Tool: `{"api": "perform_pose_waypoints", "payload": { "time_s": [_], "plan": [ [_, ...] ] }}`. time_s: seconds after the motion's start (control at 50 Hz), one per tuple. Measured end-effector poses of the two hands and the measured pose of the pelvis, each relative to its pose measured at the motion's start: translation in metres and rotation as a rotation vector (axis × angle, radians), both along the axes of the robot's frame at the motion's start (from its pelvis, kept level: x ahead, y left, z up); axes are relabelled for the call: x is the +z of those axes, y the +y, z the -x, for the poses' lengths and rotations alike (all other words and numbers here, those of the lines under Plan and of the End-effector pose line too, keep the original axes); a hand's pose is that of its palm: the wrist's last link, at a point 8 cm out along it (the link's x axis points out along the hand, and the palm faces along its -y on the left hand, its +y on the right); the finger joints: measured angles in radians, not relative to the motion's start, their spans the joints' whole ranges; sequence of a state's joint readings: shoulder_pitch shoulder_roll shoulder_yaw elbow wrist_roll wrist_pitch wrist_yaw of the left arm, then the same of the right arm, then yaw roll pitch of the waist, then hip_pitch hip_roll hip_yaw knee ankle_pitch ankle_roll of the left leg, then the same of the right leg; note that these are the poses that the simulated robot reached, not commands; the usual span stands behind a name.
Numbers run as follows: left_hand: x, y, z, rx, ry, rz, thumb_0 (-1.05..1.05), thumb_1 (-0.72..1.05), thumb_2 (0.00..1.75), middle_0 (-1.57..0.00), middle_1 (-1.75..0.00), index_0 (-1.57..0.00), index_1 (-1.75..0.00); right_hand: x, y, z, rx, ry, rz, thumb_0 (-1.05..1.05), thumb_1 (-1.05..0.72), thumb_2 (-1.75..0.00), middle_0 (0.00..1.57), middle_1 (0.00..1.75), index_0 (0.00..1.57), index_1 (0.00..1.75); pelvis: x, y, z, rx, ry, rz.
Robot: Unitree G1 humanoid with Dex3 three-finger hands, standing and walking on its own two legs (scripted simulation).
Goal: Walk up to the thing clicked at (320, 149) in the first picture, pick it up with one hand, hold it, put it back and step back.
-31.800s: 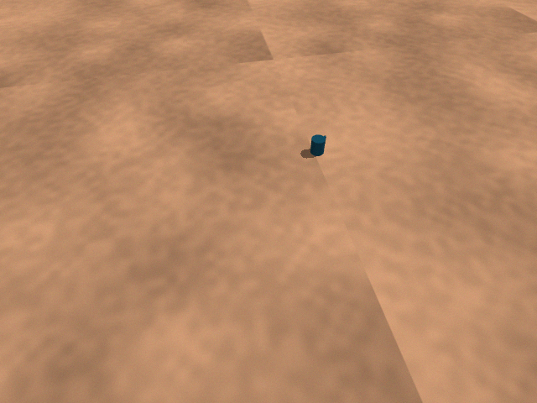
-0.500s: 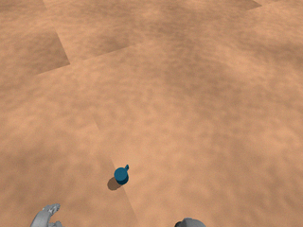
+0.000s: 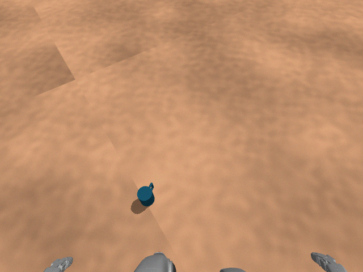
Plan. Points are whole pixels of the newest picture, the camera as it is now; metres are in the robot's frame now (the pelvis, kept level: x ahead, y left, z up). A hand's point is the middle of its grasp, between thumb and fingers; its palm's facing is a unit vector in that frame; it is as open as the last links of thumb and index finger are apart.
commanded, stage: step back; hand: left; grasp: from above
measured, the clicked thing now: (147, 193) +0.53 +0.23 -0.71
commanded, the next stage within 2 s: none
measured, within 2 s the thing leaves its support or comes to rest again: neither
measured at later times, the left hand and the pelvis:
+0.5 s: hand out of the picture -0.03 +0.26 -0.14, palm faces +0.04 -0.93 -0.38, open 7.4 cm; pelvis -0.14 -0.02 +0.01, yaw +3 degrees
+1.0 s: hand out of the picture -0.20 +0.23 -0.14, palm faces +0.09 -0.90 -0.42, open 7.4 cm; pelvis -0.31 -0.06 -0.01, yaw +6 degrees
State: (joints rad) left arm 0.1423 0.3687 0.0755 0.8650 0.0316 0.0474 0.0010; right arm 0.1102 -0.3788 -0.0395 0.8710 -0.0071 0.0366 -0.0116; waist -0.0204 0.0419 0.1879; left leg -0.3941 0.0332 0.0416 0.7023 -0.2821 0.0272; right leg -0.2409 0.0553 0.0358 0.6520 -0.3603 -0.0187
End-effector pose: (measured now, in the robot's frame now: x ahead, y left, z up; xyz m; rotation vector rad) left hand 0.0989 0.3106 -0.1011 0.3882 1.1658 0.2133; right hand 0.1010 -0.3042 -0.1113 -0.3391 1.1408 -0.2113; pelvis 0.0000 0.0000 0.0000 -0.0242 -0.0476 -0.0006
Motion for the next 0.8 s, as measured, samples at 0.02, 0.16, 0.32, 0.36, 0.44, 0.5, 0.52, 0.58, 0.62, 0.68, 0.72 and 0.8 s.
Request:
{"api": "perform_pose_waypoints", "payload": {
  "time_s": [0.02,0.16,0.32,0.36,0.44,0.5,0.52,0.58,0.62,0.68,0.72,0.8],
  "plan": [
    [0.003,-0.003,0.007,0.000,-0.003,0.000,0.01,0.91,0.90,-0.20,-0.30,-0.20,-0.29,0.000,-0.003,0.004,-0.004,0.001,-0.004,0.01,-0.90,-0.90,0.21,0.30,0.21,0.30,0.001,-0.003,0.004,0.002,0.000,-0.007],
    [0.020,-0.012,0.042,0.029,-0.047,-0.007,0.01,0.90,0.90,-0.21,-0.30,-0.20,-0.30,0.011,-0.016,0.040,0.025,0.034,0.014,0.01,-0.90,-0.90,0.21,0.30,0.21,0.30,0.012,-0.009,0.036,0.022,0.019,-0.049],
    [0.003,-0.004,0.071,0.032,-0.126,0.025,0.01,0.90,0.90,-0.21,-0.30,-0.20,-0.30,0.012,-0.014,0.090,0.079,0.075,0.072,0.01,-0.90,-0.90,0.20,0.30,0.21,0.30,0.000,-0.004,0.085,0.077,0.004,-0.060],
    [0.000,-0.004,0.085,0.042,-0.104,0.034,0.01,0.91,0.90,-0.21,-0.30,-0.20,-0.30,0.016,-0.010,0.103,0.085,0.069,0.062,0.01,-0.90,-0.90,0.20,0.30,0.21,0.30,0.003,-0.004,0.097,0.073,-0.001,-0.048],
    [0.003,-0.007,0.114,0.058,-0.075,0.040,0.01,0.91,0.90,-0.20,-0.30,-0.20,-0.30,0.026,-0.009,0.123,0.082,0.043,0.058,0.01,-0.90,-0.90,0.21,0.30,0.21,0.30,0.011,-0.010,0.117,0.065,0.005,-0.018],
    [0.004,-0.010,0.138,0.063,-0.060,0.031,0.01,0.91,0.90,-0.20,-0.30,-0.20,-0.30,0.028,-0.015,0.133,0.084,0.014,0.059,0.01,-0.90,-0.90,0.21,0.30,0.21,0.30,0.011,-0.018,0.135,0.049,0.009,-0.013],
    [0.004,-0.012,0.147,0.062,-0.052,0.025,0.01,0.91,0.90,-0.20,-0.30,-0.20,-0.30,0.028,-0.018,0.135,0.085,0.001,0.059,0.01,-0.90,-0.90,0.21,0.30,0.21,0.30,0.010,-0.021,0.141,0.043,0.008,-0.012],
    [0.003,-0.019,0.173,0.052,-0.029,0.007,0.01,0.91,0.90,-0.20,-0.30,-0.20,-0.30,0.024,-0.030,0.144,0.089,-0.039,0.057,0.01,-0.90,-0.90,0.21,0.30,0.21,0.30,0.005,-0.031,0.162,0.021,0.009,-0.014],
    [0.000,-0.026,0.191,0.045,-0.020,-0.010,0.01,0.91,0.90,-0.20,-0.30,-0.20,-0.30,0.017,-0.042,0.151,0.088,-0.063,0.051,0.01,-0.90,-0.90,0.21,0.30,0.21,0.30,-0.001,-0.040,0.177,0.007,0.008,-0.018],
    [0.001,-0.041,0.222,0.048,-0.004,-0.021,0.01,0.91,0.90,-0.20,-0.30,-0.20,-0.29,0.005,-0.058,0.168,0.068,-0.073,0.038,0.01,-0.90,-0.90,0.21,0.30,0.21,0.30,-0.006,-0.052,0.200,0.027,-0.012,0.013],
    [0.006,-0.049,0.242,0.055,0.001,-0.017,0.01,0.91,0.90,-0.20,-0.30,-0.20,-0.30,0.005,-0.063,0.183,0.053,-0.052,0.028,0.01,-0.90,-0.90,0.21,0.30,0.21,0.30,-0.003,-0.057,0.211,0.026,-0.010,-0.021],
    [0.016,-0.057,0.271,0.071,0.000,-0.026,0.01,0.90,0.90,-0.21,-0.30,-0.21,-0.30,0.005,-0.070,0.219,0.057,-0.013,0.021,0.01,-0.90,-0.90,0.21,0.30,0.21,0.30,0.005,-0.060,0.234,0.041,0.004,-0.051]
  ]
}}
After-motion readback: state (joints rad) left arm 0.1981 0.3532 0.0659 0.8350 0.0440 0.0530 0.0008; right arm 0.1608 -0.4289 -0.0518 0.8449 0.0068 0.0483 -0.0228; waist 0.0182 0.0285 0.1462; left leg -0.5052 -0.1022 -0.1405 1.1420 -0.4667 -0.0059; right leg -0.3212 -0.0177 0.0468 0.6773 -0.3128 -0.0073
